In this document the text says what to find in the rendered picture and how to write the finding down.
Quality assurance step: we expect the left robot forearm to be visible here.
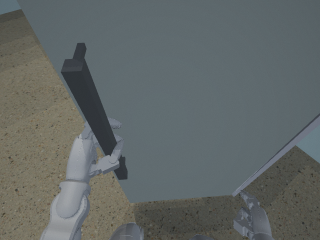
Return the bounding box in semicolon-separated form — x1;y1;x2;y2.
39;180;91;240

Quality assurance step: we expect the left robot thigh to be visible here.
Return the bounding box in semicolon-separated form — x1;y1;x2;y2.
109;223;144;240

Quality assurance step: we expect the handle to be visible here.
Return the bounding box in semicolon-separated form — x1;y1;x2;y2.
61;42;128;180

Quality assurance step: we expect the left robot hand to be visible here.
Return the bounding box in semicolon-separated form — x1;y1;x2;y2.
66;117;125;184

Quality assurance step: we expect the right robot hand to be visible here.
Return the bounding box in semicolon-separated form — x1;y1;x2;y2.
233;190;272;240

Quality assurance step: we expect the fridge door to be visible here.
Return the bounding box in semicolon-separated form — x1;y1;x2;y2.
17;0;320;203

